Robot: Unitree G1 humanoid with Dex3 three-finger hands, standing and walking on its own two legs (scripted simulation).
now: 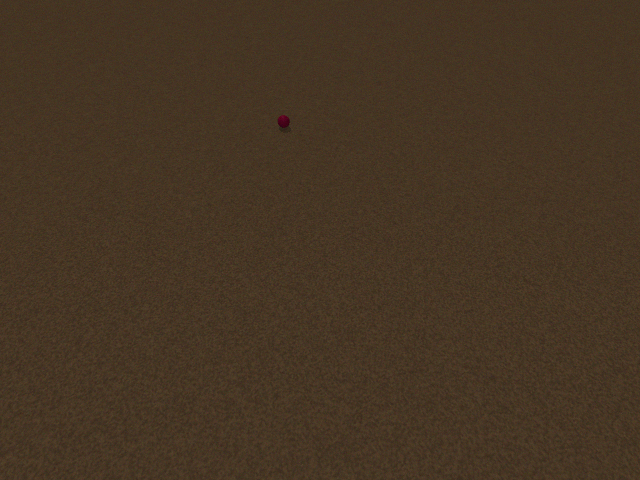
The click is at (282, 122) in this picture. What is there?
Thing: free ball
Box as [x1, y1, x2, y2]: [278, 115, 289, 127]
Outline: 282,115 278,118 278,124 282,127 285,127 288,124 289,120 286,116
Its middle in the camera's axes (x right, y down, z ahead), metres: -0.21 -0.66 +2.21
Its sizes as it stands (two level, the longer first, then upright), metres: 0.069 0.069 0.069
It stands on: the floor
